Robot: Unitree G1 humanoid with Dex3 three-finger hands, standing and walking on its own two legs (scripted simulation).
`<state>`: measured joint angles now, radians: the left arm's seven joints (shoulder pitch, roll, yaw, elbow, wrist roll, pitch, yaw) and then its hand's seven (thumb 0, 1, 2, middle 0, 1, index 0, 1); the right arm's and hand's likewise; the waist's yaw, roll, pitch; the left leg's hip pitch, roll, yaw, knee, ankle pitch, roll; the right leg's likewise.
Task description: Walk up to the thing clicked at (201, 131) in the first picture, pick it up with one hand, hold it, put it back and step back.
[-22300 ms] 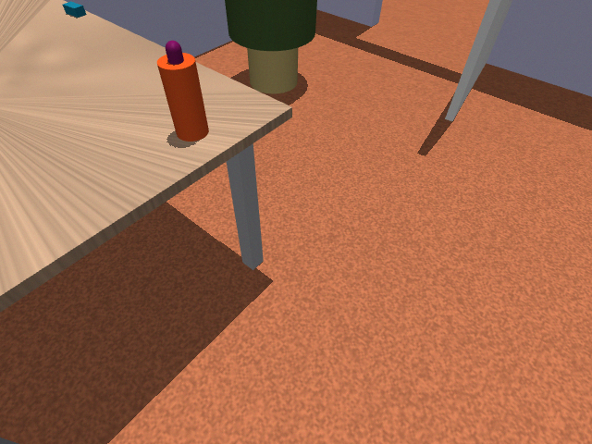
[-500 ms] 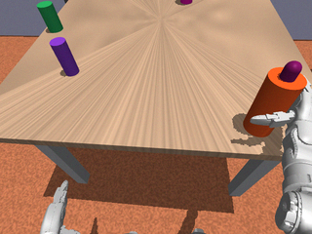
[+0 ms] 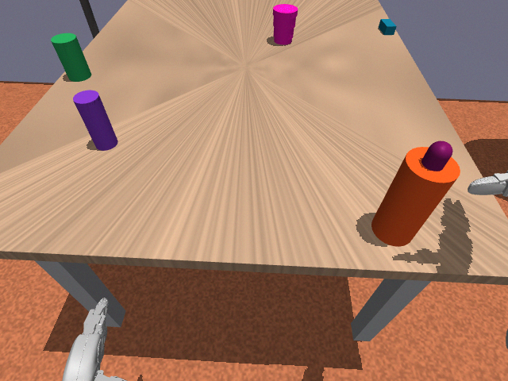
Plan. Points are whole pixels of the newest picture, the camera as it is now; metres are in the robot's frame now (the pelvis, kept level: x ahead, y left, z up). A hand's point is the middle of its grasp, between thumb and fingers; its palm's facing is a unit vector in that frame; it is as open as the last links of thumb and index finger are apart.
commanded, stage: sink last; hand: right
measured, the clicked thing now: (414, 193) +0.42 -0.24 +0.08
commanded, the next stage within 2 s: home in 1.14 s
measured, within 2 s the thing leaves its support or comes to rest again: neither
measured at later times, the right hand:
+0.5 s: hand out of the picture +0.29 -0.35 +0.14, palm faces +0.48 +0.78 -0.39, open 17.1 cm
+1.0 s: hand out of the picture +0.16 -0.24 +0.14, palm faces +0.43 +0.81 -0.40, open 17.5 cm
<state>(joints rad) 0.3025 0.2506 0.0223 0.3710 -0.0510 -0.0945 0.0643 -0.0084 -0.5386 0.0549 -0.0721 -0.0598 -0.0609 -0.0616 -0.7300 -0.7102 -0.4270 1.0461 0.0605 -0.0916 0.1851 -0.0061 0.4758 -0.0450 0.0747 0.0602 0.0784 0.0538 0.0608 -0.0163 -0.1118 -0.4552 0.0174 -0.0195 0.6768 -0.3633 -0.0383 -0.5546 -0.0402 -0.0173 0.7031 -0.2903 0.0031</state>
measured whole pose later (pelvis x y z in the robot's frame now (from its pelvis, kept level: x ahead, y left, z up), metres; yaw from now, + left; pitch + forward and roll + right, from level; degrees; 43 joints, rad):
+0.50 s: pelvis +0.02 +0.00 +0.01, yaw +0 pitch +3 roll +1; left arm 0.35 0.26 0.09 0.40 -0.08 -0.08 0.01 -0.01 -0.54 0.07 -0.07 -0.05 -0.06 -0.06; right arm 0.01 -0.51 -0.42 0.26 0.06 -0.05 -0.01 -0.01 0.46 -0.06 0.06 0.05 0.06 0.05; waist -0.04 -0.04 -0.11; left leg -0.26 0.03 -0.01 0.54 -0.34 -0.03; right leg -0.37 -0.03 -0.02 0.58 -0.27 0.01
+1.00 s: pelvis -0.01 +0.03 +0.02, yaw -3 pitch -3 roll -1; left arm 0.30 0.23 0.17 0.54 -0.03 -0.10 0.07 -0.01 -0.50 0.04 -0.06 -0.05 -0.06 -0.04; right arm 0.50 -0.30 -0.32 -0.23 0.06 -0.21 -0.03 -0.01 0.56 -0.04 0.06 0.06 0.07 0.05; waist -0.06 -0.05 -0.01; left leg -0.17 0.03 0.03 0.55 -0.33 -0.01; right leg -0.25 -0.02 0.03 0.50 -0.20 0.03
